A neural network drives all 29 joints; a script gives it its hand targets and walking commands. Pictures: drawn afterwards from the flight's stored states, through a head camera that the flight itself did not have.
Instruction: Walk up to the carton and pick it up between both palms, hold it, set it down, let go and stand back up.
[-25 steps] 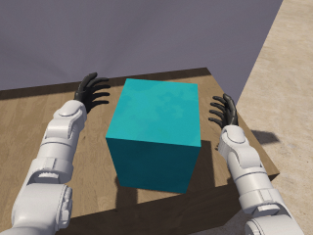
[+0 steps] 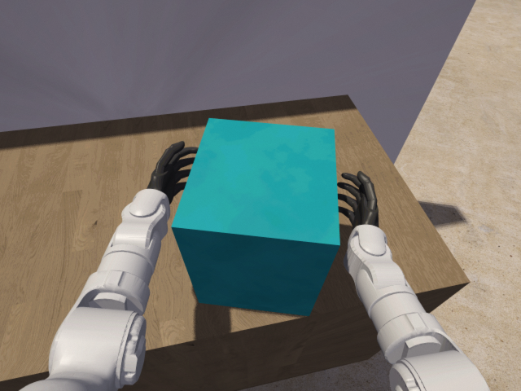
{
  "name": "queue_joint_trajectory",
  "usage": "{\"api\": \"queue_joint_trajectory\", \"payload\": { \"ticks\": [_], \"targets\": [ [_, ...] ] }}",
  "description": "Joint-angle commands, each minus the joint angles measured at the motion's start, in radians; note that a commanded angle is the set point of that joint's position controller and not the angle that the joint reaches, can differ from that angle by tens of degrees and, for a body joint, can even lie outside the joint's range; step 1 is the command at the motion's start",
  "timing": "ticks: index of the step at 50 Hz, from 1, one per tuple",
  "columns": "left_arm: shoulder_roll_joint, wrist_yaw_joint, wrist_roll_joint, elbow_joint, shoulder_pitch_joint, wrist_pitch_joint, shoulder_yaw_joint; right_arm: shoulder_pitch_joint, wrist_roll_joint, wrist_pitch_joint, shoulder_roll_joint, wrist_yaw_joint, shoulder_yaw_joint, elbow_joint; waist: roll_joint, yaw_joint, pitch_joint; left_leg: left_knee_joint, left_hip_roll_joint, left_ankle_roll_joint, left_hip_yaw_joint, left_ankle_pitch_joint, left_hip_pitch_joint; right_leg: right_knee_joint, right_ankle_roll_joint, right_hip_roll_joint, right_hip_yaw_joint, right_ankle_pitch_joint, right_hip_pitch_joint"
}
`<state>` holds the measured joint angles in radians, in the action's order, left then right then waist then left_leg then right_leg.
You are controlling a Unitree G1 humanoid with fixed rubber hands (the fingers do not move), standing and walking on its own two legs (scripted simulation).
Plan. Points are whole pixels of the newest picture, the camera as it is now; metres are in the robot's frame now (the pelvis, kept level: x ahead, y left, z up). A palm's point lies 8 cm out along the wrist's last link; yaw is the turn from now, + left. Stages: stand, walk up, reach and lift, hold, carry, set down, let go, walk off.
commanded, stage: reach and lift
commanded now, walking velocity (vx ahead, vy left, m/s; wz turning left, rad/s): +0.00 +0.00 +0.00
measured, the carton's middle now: (261, 222) +0.38 -0.04 +0.03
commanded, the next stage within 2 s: none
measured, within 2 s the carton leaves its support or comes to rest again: leaves its support in 0.70 s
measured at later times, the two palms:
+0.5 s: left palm (171, 199) +0.43 +0.11 +0.06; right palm (352, 220) +0.35 -0.18 +0.05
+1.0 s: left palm (168, 204) +0.41 +0.11 +0.07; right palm (354, 226) +0.33 -0.17 +0.06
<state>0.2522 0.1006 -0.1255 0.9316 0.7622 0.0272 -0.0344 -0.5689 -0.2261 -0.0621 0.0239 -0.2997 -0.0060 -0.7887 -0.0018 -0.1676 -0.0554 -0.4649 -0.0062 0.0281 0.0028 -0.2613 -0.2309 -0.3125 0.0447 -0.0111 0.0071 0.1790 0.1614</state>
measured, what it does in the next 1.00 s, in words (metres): stands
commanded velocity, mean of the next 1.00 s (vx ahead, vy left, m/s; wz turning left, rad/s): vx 0.00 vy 0.00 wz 0.00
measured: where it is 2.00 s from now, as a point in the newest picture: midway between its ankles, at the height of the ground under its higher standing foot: outside the picture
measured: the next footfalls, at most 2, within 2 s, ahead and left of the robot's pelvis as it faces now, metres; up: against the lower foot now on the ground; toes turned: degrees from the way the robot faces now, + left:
none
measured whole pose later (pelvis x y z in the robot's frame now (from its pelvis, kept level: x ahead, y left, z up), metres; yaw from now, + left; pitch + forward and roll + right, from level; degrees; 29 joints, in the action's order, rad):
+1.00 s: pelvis -0.01 +0.00 +0.00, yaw +0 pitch +3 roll -2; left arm 0.09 0.10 0.24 0.93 0.75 -0.09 -0.30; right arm -0.57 0.18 -0.30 -0.15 -0.26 -0.31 -0.82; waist -0.02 -0.14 -0.04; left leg -0.46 -0.01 0.03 0.00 -0.24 -0.28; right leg -0.30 0.04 -0.01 0.01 0.15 0.21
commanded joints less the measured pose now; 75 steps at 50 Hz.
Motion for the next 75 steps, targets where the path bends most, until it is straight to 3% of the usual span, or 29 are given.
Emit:
{"api": "queue_joint_trajectory", "payload": {
  "ticks": [1, 8, 15, 18, 25, 29, 34, 36, 39, 43, 49, 54, 61, 65, 67, 75],
  "targets": [
    [0.069, -0.028, 0.089, -0.11, 0.398, -0.041, -0.073, -0.347, 0.097, -0.128, -0.014, -0.016, -0.054, 0.104, 0.075, 0.028, 0.639, -0.057, -0.012, -0.079, 0.003, 0.622, 0.237, -0.032, -0.013, 0.068, -0.071, -0.492, 0.081],
    [0.009, -0.032, 0.144, -0.237, 0.341, -0.039, -0.12, -0.286, 0.124, -0.185, -0.056, -0.032, -0.049, 0.093, 0.092, 0.033, 0.692, -0.078, -0.014, -0.095, 0.007, 0.759, 0.273, -0.042, -0.008, 0.07, -0.068, -0.631, 0.061],
    [-0.055, -0.036, 0.171, -0.327, 0.38, -0.045, -0.113, -0.318, 0.147, -0.199, -0.095, -0.034, -0.065, 0.071, 0.116, 0.017, 0.689, -0.082, -0.018, -0.103, 0.007, 0.774, 0.32, -0.02, -0.016, 0.074, -0.082, -0.553, 0.106],
    [-0.077, -0.032, 0.184, -0.32, 0.376, -0.053, -0.12, -0.32, 0.164, -0.196, -0.119, -0.03, -0.065, 0.08, 0.096, 0.019, 0.702, -0.075, -0.014, -0.092, 0.013, 0.758, 0.321, -0.013, -0.016, 0.071, -0.08, -0.548, 0.1],
    [-0.151, -0.008, 0.233, -0.249, 0.405, -0.081, -0.122, -0.35, 0.225, -0.194, -0.191, -0.007, -0.083, 0.055, 0.078, 0.012, 0.669, -0.036, -0.007, -0.07, 0.022, 0.657, 0.287, -0.01, -0.014, 0.055, -0.086, -0.499, 0.068],
    [-0.251, 0.027, 0.283, -0.156, 0.445, -0.104, -0.124, -0.394, 0.306, -0.202, -0.279, 0.027, -0.113, -0.009, 0.06, 0.005, 0.618, -0.01, -0.004, -0.057, 0.034, 0.573, 0.257, -0.006, -0.019, 0.044, -0.089, -0.425, 0.056],
    [-0.657, 0.146, 0.422, -0.03, 0.467, -0.128, -0.101, -0.462, 0.505, -0.231, -0.705, 0.146, -0.092, -0.063, 0.037, 0.012, 0.593, 0.027, 0.003, -0.053, 0.05, 0.552, 0.263, 0.001, -0.023, 0.036, -0.094, -0.402, -0.017],
    [-0.724, 0.159, 0.431, -0.021, 0.424, -0.137, -0.071, -0.431, 0.532, -0.254, -0.744, 0.159, -0.067, -0.065, 0.045, 0.002, 0.612, 0.029, 0.005, -0.068, 0.052, 0.622, 0.293, 0.005, -0.019, 0.039, -0.106, -0.468, -0.063],
    [-0.737, 0.158, 0.434, 0.032, 0.409, -0.151, -0.067, -0.407, 0.554, -0.27, -0.751, 0.167, -0.055, -0.076, 0.044, 0.002, 0.606, 0.045, 0.005, -0.072, 0.06, 0.604, 0.259, 0.013, -0.019, 0.044, -0.107, -0.51, -0.116],
    [-0.723, 0.153, 0.433, 0.061, 0.423, -0.156, -0.076, -0.409, 0.546, -0.266, -0.76, 0.167, -0.047, -0.103, 0.032, 0.021, 0.54, 0.074, 0.005, -0.061, 0.067, 0.519, 0.207, 0.025, -0.021, 0.041, -0.097, -0.484, -0.167],
    [-0.708, 0.15, 0.452, 0.066, 0.442, -0.137, -0.084, -0.406, 0.547, -0.246, -0.728, 0.172, -0.094, -0.136, 0.048, 0.021, 0.468, 0.11, -0.001, -0.058, 0.08, 0.415, 0.208, 0.064, -0.037, 0.045, -0.102, -0.321, -0.137],
    [-0.71, 0.14, 0.458, 0.063, 0.453, -0.119, -0.079, -0.424, 0.543, -0.245, -0.699, 0.174, -0.11, -0.134, 0.072, 0.017, 0.474, 0.103, -0.009, -0.068, 0.076, 0.443, 0.244, 0.081, -0.045, 0.054, -0.114, -0.267, -0.096],
    [-0.749, 0.123, 0.446, 0.032, 0.439, -0.129, -0.04, -0.414, 0.522, -0.273, -0.712, 0.164, -0.082, -0.13, 0.099, 0.011, 0.525, 0.065, -0.011, -0.092, 0.065, 0.583, 0.28, 0.073, -0.05, 0.057, -0.118, -0.337, -0.074],
    [-0.748, 0.118, 0.447, 0.02, 0.427, -0.138, -0.036, -0.414, 0.512, -0.291, -0.728, 0.161, -0.065, -0.133, 0.096, 0.024, 0.543, 0.052, -0.008, -0.095, 0.069, 0.623, 0.271, 0.067, -0.05, 0.053, -0.109, -0.39, -0.09],
    [-0.767, 0.114, 0.439, 0.018, 0.433, -0.146, -0.015, -0.412, 0.504, -0.301, -0.729, 0.158, -0.056, -0.142, 0.109, 0.013, 0.562, 0.041, -0.013, -0.105, 0.056, 0.667, 0.291, 0.067, -0.053, 0.056, -0.114, -0.398, -0.073],
    [-0.76, 0.106, 0.445, 0.016, 0.441, -0.165, -0.015, -0.42, 0.492, -0.319, -0.721, 0.155, -0.067, -0.162, 0.109, 0.027, 0.559, 0.048, -0.014, -0.107, 0.063, 0.652, 0.279, 0.079, -0.06, 0.053, -0.111, -0.373, -0.063]
  ]
}}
